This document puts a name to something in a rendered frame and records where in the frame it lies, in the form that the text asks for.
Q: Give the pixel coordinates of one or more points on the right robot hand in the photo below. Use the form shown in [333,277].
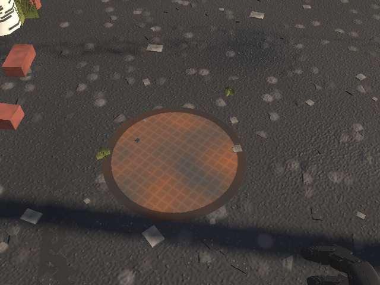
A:
[358,272]

